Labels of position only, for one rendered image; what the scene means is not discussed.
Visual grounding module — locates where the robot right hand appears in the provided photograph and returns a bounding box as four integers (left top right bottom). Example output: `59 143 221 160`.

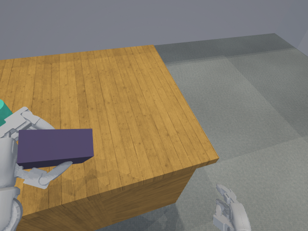
213 183 251 231

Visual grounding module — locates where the robot left hand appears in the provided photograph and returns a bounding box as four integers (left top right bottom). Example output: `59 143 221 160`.
0 107 73 189

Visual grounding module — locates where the sponge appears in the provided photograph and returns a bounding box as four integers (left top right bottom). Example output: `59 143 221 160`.
17 128 94 169

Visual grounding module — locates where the left robot forearm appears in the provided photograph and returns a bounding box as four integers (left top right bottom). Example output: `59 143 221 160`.
0 187 23 231

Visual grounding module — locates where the table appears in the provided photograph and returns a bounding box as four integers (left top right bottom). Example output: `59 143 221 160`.
0 45 219 231

